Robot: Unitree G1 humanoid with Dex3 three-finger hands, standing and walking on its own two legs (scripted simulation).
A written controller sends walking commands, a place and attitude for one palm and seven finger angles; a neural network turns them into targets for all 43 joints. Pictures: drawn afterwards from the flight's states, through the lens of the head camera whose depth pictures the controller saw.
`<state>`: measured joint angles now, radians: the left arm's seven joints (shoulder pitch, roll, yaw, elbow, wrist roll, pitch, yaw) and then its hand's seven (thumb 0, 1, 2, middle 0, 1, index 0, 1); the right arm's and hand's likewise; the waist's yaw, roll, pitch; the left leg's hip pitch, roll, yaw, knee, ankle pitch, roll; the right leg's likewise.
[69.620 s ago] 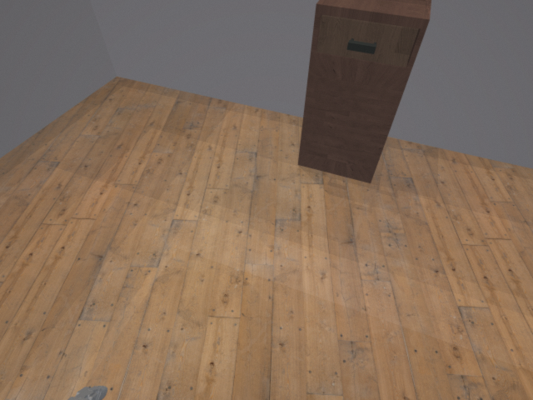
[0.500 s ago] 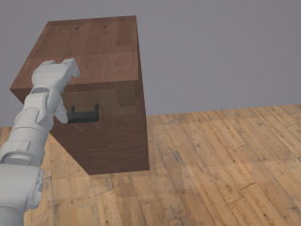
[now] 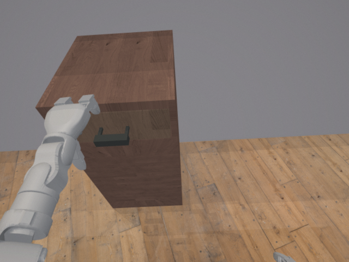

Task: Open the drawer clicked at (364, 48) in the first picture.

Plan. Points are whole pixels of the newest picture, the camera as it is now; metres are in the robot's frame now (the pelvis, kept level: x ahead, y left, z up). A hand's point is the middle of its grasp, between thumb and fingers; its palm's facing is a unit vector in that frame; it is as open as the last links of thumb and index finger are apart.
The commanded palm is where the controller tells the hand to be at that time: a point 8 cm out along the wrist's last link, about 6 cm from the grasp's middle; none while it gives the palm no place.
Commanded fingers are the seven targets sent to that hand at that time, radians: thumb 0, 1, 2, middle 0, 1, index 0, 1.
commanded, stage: draw the hand back to the body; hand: left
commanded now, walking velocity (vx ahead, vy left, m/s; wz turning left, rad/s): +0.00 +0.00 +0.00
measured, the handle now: (113, 134) +0.49 +0.24 -0.05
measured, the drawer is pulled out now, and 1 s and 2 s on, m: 0.00 0.00 0.00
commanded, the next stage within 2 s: step back with the hand held close in 1.22 s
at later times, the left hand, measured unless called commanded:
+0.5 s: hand (66, 155) +0.28 +0.22 +0.16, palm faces +0.37 -0.89 -0.26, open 13.0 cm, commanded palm +0.22 +0.26 +0.17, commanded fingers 0.00 0.03 0.52 -0.26 -0.86 -0.26 -0.86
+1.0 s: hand (36, 218) +0.16 +0.21 +0.16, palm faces +0.41 -0.82 -0.40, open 8.8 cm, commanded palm +0.12 +0.25 +0.18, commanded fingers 0.00 0.90 0.90 -0.20 -0.30 -0.20 -0.30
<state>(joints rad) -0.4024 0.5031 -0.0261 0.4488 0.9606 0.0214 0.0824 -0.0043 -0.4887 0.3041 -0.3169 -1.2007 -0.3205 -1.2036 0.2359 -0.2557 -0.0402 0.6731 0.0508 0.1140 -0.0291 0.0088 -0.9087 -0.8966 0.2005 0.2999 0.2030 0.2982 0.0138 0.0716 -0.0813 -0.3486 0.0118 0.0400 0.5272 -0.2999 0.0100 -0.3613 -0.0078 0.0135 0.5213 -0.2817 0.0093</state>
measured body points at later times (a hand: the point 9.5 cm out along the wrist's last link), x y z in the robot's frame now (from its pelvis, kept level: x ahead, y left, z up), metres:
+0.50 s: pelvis +0.00 -0.02 +0.01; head +0.00 -0.03 +0.46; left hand +0.25 +0.26 +0.17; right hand +0.21 -0.21 -0.07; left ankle -0.03 +0.11 -0.73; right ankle -0.02 -0.13 -0.73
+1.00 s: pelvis +0.00 -0.03 +0.01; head -0.02 -0.06 +0.46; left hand +0.14 +0.26 +0.18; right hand +0.19 -0.25 -0.08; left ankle -0.03 +0.11 -0.73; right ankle -0.02 -0.13 -0.73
